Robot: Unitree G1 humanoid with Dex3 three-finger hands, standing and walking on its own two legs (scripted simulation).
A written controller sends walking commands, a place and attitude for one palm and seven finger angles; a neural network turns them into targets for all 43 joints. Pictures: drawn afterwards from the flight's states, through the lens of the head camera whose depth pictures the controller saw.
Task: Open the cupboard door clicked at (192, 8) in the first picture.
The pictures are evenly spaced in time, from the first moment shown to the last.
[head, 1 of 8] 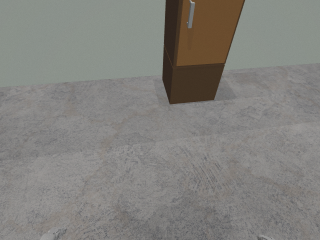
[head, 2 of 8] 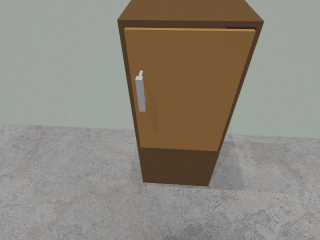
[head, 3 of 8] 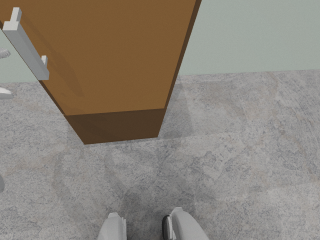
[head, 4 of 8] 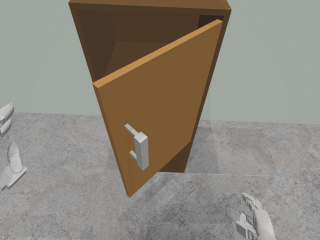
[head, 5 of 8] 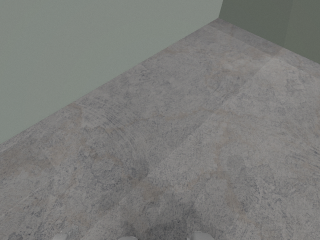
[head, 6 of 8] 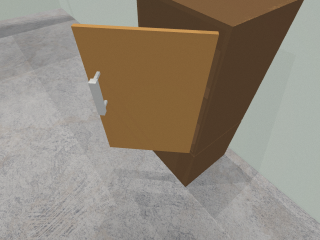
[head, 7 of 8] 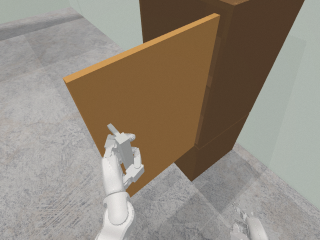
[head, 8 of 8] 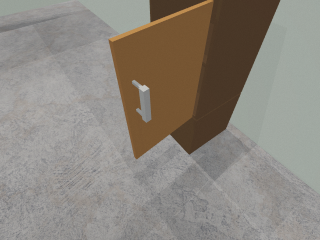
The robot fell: no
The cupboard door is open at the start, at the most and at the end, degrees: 0 96 96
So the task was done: yes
